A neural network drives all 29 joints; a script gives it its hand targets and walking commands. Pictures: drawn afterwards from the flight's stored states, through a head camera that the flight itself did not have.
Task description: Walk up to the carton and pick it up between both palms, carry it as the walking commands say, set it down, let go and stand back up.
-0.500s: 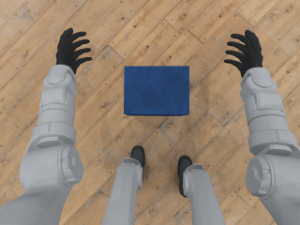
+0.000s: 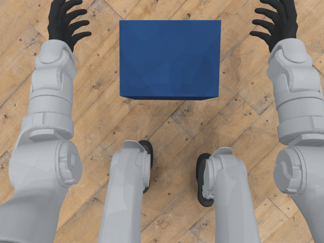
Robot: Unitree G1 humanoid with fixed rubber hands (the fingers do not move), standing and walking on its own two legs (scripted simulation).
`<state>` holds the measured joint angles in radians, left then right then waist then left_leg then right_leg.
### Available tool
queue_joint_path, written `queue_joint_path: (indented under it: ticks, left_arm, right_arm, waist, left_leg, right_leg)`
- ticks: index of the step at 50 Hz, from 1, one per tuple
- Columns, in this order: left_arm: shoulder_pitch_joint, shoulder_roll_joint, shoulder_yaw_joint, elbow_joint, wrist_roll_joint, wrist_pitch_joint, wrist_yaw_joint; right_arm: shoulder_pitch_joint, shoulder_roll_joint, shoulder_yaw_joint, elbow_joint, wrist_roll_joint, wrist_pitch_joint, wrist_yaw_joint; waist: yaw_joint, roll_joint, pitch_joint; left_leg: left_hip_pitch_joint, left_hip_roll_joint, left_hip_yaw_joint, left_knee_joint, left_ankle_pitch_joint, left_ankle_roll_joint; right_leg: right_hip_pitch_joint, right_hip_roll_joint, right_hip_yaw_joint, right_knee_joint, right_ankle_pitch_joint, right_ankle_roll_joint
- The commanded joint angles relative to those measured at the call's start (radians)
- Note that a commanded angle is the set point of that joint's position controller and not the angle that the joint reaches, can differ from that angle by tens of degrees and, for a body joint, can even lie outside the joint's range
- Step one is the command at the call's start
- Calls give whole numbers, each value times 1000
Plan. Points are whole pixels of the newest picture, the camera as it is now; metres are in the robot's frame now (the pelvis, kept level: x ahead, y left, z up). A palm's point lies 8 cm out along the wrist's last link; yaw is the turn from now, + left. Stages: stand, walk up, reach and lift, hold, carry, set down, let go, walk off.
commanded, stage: reach and lift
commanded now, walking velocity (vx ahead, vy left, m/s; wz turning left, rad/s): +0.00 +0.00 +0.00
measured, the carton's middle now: (168, 68) +0.51 +0.05 -0.36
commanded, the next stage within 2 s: none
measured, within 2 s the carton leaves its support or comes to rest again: neither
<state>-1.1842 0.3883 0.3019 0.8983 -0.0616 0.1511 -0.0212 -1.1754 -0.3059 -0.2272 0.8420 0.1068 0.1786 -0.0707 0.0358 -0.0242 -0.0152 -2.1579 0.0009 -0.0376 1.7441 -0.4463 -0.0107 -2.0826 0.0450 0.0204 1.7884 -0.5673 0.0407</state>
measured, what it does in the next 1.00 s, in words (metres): lowers itself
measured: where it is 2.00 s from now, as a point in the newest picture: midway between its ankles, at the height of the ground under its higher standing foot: (173, 182)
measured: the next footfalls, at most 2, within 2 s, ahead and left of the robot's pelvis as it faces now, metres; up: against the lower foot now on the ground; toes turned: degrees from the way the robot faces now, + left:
none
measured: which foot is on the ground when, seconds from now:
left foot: down 0.00-1.00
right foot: down 0.00-1.00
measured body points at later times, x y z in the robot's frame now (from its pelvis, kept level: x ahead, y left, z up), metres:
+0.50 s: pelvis -0.02 +0.00 -0.10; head +0.35 +0.03 +0.15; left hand +0.51 +0.26 -0.28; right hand +0.54 -0.15 -0.28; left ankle +0.11 +0.12 -0.45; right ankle +0.08 -0.13 -0.45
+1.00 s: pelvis -0.02 +0.00 -0.12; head +0.35 +0.02 +0.13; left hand +0.52 +0.26 -0.30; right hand +0.54 -0.15 -0.30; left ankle +0.11 +0.12 -0.45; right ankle +0.08 -0.13 -0.45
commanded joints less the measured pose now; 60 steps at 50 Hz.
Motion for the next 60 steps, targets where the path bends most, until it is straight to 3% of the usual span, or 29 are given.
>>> queue_joint_path:
  ticks: [1, 9, 27, 34, 39, 48, 60]
  left_arm:
    - [-259, 156, 0, -79, -18, -23, 8]
    - [-335, 175, -35, 15, -59, -52, 29]
    - [-454, 226, -122, 149, -157, -136, 68]
    - [-485, 264, -145, 163, -211, -147, 74]
    - [-455, 251, -146, 213, -199, -144, 74]
    - [-482, 225, -156, 221, -193, -147, 73]
    - [-533, 172, -185, 231, -189, -150, 91]
  right_arm:
    - [-255, -129, -2, -77, 9, -22, -8]
    - [-330, -149, 27, 9, 36, -50, -28]
    - [-449, -183, 123, 121, 108, -125, -54]
    - [-499, -192, 168, 93, 124, -127, -65]
    - [-482, -172, 180, 110, 135, -123, -58]
    - [-482, -159, 170, 171, 120, -121, -57]
    - [-543, -126, 188, 191, 124, -133, -64]
  waist:
    - [26, 31, -1073]
    - [24, 32, -987]
    - [46, 22, -888]
    - [52, -36, -923]
    - [72, -36, -856]
    - [52, -5, -795]
    - [52, -5, -799]
  left_leg:
    - [745, -13, 78, -50, 307, -19]
    - [679, 2, 63, 63, 250, -12]
    - [630, 27, 37, 288, 312, -6]
    - [620, 28, 39, 325, 321, 5]
    - [573, 27, 45, 330, 300, 8]
    - [520, 26, 44, 315, 263, 0]
    - [550, 9, 42, 295, 259, 0]
  right_leg:
    - [379, 20, -99, -101, 235, 8]
    - [313, 8, -91, 17, 180, 3]
    - [253, -12, -60, 229, 220, 6]
    - [329, -14, -62, 271, 247, 8]
    - [304, -11, -56, 270, 237, 10]
    - [267, -9, -51, 252, 214, 6]
    - [261, 5, -60, 244, 193, 6]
